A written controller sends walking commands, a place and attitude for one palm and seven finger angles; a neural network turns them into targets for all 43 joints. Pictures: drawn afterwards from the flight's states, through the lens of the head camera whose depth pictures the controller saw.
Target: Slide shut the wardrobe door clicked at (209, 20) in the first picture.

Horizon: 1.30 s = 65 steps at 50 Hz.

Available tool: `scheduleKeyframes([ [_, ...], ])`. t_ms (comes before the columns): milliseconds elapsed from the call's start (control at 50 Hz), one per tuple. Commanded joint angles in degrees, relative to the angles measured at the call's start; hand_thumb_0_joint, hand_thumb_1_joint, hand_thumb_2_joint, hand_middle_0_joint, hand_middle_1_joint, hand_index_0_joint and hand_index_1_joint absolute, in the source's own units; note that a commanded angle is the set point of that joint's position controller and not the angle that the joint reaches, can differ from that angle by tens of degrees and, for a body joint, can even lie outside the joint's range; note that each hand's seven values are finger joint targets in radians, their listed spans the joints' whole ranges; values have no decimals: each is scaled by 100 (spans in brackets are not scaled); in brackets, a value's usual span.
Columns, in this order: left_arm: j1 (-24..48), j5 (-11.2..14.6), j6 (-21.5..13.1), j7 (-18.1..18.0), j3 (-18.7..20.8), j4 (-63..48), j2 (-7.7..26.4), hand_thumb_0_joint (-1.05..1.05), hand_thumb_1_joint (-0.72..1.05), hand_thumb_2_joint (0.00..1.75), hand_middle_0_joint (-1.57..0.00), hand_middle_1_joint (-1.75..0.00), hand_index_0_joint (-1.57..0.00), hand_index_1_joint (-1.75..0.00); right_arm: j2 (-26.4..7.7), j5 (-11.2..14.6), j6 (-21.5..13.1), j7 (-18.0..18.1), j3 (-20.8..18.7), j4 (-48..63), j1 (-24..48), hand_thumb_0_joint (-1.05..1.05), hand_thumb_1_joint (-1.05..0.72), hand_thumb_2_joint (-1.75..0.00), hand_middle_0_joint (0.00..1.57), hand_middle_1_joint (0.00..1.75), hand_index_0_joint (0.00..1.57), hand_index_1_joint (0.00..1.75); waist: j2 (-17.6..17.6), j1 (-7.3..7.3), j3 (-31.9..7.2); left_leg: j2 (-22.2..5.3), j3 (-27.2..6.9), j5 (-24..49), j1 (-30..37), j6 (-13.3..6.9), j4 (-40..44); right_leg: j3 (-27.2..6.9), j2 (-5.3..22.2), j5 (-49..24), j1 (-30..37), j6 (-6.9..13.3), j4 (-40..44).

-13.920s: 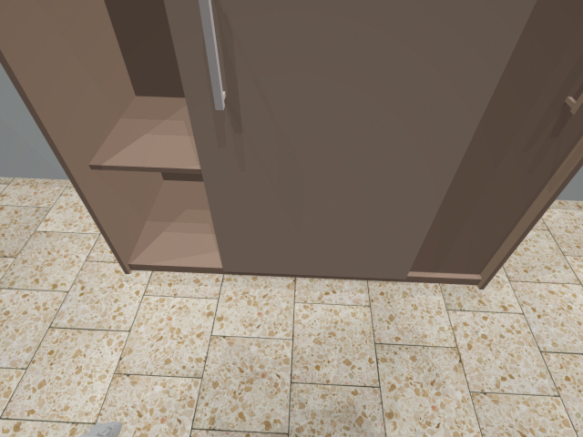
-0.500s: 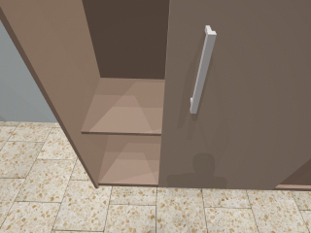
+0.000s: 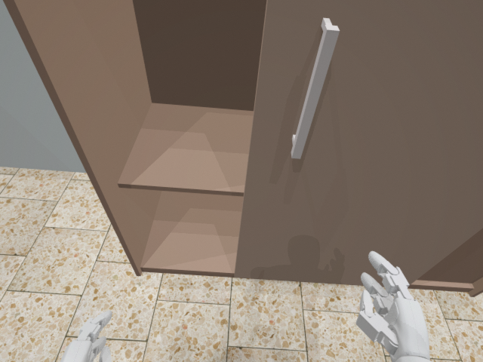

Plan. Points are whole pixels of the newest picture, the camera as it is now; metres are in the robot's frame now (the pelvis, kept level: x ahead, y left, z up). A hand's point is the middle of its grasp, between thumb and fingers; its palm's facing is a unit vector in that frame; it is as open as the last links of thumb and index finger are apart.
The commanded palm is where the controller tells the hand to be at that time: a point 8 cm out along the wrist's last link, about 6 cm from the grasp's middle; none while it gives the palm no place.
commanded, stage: raise the hand with hooked fingers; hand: right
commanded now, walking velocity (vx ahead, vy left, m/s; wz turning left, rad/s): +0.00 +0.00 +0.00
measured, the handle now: (309, 97) +0.54 -0.06 +0.18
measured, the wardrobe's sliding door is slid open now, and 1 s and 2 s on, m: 0.39 0.39 0.39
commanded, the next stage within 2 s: move the hooked fingers beside the handle in 1.86 s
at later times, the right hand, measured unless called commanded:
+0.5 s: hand (395, 320) +0.20 -0.19 +0.06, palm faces -0.06 +1.00 -0.06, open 10.5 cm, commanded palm +0.17 -0.25 +0.07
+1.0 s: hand (468, 269) +0.24 -0.25 +0.15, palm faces +0.04 +0.99 -0.10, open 13.4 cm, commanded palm +0.21 -0.30 +0.15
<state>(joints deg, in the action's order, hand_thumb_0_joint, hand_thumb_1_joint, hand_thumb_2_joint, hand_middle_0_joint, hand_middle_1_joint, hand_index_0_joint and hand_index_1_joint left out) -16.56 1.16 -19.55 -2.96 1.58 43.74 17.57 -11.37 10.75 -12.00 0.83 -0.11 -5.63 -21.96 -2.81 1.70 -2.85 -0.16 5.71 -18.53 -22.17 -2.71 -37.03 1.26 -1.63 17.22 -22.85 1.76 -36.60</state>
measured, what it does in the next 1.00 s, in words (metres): stands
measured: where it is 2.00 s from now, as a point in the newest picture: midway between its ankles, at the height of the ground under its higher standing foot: outside the picture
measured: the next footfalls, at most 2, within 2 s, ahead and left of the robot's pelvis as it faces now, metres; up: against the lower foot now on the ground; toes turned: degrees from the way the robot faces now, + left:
none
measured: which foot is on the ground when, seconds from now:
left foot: down 0.00-1.00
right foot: down 0.00-1.00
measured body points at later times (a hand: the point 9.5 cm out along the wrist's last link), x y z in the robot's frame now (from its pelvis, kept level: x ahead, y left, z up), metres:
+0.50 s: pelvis -0.02 +0.01 -0.03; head -0.02 +0.01 +0.42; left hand +0.16 +0.20 -0.10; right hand +0.20 -0.24 +0.07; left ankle +0.01 +0.09 -0.72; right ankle +0.02 -0.10 -0.72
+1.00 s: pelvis -0.01 -0.01 +0.01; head -0.03 +0.00 +0.46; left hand +0.19 +0.22 -0.05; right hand +0.23 -0.30 +0.15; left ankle +0.01 +0.09 -0.72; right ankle +0.02 -0.10 -0.72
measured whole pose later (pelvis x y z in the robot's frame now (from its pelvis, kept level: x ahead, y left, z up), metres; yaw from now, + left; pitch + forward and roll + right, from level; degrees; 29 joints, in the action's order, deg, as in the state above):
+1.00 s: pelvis -0.01 -0.01 +0.01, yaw +0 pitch -3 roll +1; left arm -12.6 2.9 -20.1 -4.9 -3.7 37.5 16.0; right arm -21.3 18.9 -2.1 -20.7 -19.5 -0.1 -5.6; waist -2.5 -2.8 -0.9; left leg 0.7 6.1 -16.1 -13.3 -2.1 -31.8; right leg 0.6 -1.1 16.5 -15.5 2.3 -34.4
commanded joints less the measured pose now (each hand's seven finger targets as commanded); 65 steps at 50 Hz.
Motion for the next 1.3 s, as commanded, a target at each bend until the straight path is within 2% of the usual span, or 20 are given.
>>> scheduleKeyframes([
  [0, 746, -87, -286, 395, 275, -1450, 434, 0, 90, 90, -20, -30, -20, -30, 206, 468, -1646, -1427, -399, 244, -1442, 0, -60, -77, 22, 50, 22, 50, 1119, -593, -397, -102, -378, 439, -654, -22, -434, -241, -17, -338, -1015, -217, -585],
  [20, 828, -107, -187, 466, 322, -1628, 442, 0, 90, 90, -20, -30, -20, -30, -83, 440, -1907, -1673, -739, 274, -1563, 0, -57, -76, 22, 51, 22, 51, 840, -668, -581, -136, -464, 721, -585, -60, -690, -149, -39, -414, -1184, -204, -799],
  [60, 1022, -72, 167, 532, 374, -1974, 479, 0, 90, 90, -20, -30, -20, -30, -717, 178, -1611, -1673, -1362, 461, -1837, 0, -53, -74, 23, 54, 23, 54, 270, -939, -771, -129, -519, 679, -440, -106, -879, 18, -66, -364, -1321, -136, -812],
  [80, 1223, -36, 337, 518, 276, -2337, 456, 0, 90, 90, -20, -30, -20, -30, -433, 224, -1334, -1650, -935, 1139, -1460, 0, -50, -73, 23, 55, 23, 55, 136, -833, -728, -121, -495, 465, -492, -76, -835, 62, -107, -144, -1287, -96, -735],
  [140, 1147, 29, 605, 316, 167, -2689, 367, 0, 90, 90, -20, -30, -20, -30, -528, 333, -888, -1252, -927, 2293, -285, 0, -43, -70, 23, 60, 23, 60, 197, -455, -767, -42, -580, -157, -727, -1, -565, -62, -44, 319, -1189, 6, -777],
  [160, 1000, -14, 625, 253, 164, -2649, 356, 0, 90, 90, -20, -30, -20, -30, -680, 319, -951, -1105, -1040, 2660, 141, 0, -41, -69, 24, 62, 24, 62, 457, -330, -809, 6, -655, -301, -855, 37, -539, -160, 5, 366, -1209, 34, -865],
  [220, 695, -40, 484, 166, 28, -2519, 265, 0, 90, 90, -20, -30, -20, -30, -633, 290, -1313, -1011, -818, 3296, 789, 0, -34, -66, 24, 66, 24, 66, -358, -60, -963, 56, -542, -25, -1008, 14, -569, -346, 105, 127, -713, 56, -940],
  [280, 675, -30, 249, 53, -98, -2189, 373, 0, 90, 90, -20, -30, -20, -30, -803, 377, -1476, -1368, -682, 3021, 1502, 0, -27, -63, 25, 70, 25, 70, -154, 202, -859, 87, -537, -244, -1142, 66, -421, -493, 149, 298, -641, 88, -1003],
  [320, 690, 51, 112, -11, -176, -2055, 398, 0, 90, 90, -20, -30, -20, -30, -851, 528, -1267, -1737, -716, 2424, 1422, 0, -22, -61, 25, 74, 25, 74, 4, 171, -697, 65, -592, -607, -962, 94, -155, -528, 135, 574, -744, 82, -874],
  [380, 814, 147, 7, -92, -230, -1966, 431, 0, 90, 90, -20, -30, -20, -30, -1123, 706, -635, -2114, -1119, 1805, 1241, 0, -15, -58, 25, 78, 25, 78, 144, -49, -742, -53, -764, -855, -470, 128, 254, -494, 129, 546, -756, 73, -677],
  [460, 1008, 131, -86, -106, -259, -1891, 392, 0, 90, 90, -20, -30, -20, -30, -1538, 855, -39, -2038, -1873, 1661, 1030, 0, -6, -54, 26, 84, 26, 84, 187, -407, -904, -107, -712, -434, 102, 124, 376, -502, 158, 55, -565, 35, -376],
  [500, 1000, 109, -154, -70, -267, -1877, 317, 0, 90, 90, -20, -30, -20, -30, -1375, 950, -25, -1942, -1903, 1917, 1057, 0, -1, -52, 26, 87, 26, 87, 210, -423, -846, -97, -618, -130, 229, 126, 403, -497, 162, -132, -433, 18, -216],
  [560, 950, 84, -225, -45, -224, -1806, 393, 0, 90, 90, -20, -30, -20, -30, -1620, 965, -82, -1843, -2197, 1909, 1135, 0, 6, -49, 27, 92, 27, 92, 413, -457, -684, -81, -639, -109, 312, 141, 521, -468, 165, -214, -399, 7, -99],
  [600, 893, 109, -317, -29, -219, -1782, 417, 0, 90, 90, -20, -30, -20, -30, -1482, 937, -132, -1879, -2002, 2086, 1317, 0, 10, -47, 27, 94, 27, 94, -88, -394, -588, -72, -559, -71, 257, 111, 564, -429, 170, -168, -147, 10, 55],
  [640, 824, 125, -398, -41, -183, -1751, 463, 0, 90, 90, -20, -30, -20, -30, -1498, 918, -121, -1871, -1980, 2161, 1377, 0, 15, -45, 27, 98, 27, 98, 0, -359, -681, -33, -429, 96, 293, 128, 580, -443, 178, -202, 103, 26, 182],
  [760, 812, 126, -446, -144, -175, -1598, 610, 0, 90, 90, -20, -30, -20, -30, -1988, 891, 164, -1885, -2342, 2056, 1915, 0, 29, -39, 29, 107, 29, 107, 10, -379, -560, 0, -351, 366, 501, 132, 778, -494, 198, -327, 500, 45, 491],
  [800, 882, 153, -463, -173, -188, -1587, 569, 0, 90, 90, -20, -30, -20, -30, -1947, 938, 221, -1936, -2333, 2223, 2231, 0, 34, -37, 29, 110, 29, 110, -318, -412, -660, -8, -316, 591, 686, 98, 815, -505, 195, -481, 759, 25, 630],
  [940, 981, 181, -391, -253, -294, -1505, 556, 0, 90, 90, -20, -30, -20, -30, -2257, 981, 701, -2214, -2587, 1736, 2985, 0, 50, -30, 30, 120, 30, 120, -176, -468, -520, 38, -269, 1003, 965, 83, 1068, -565, 216, -754, 1173, 6, 990],
  [1020, 1064, 200, -257, -250, -362, -1507, 527, 0, 90, 90, -20, -30, -20, -30, -2410, 1003, 1007, -2432, -2702, 1442, 3396, 0, 50, -30, 30, 120, 30, 120, -46, -464, -446, 57, -270, 1120, 1060, 83, 1207, -556, 214, -835, 1274, 6, 1113],
  [1280, 1313, 260, 64, -230, -472, -1549, 504, 0, 90, 90, -20, -30, -20, -30, -3302, 1000, 1562, -2785, -3249, 1047, 4805, 0, 50, -30, 30, 120, 30, 120, -302, -471, -686, 19, -362, 1344, 1382, 54, 1564, -544, 162, -1083, 1646, 22, 1308],
])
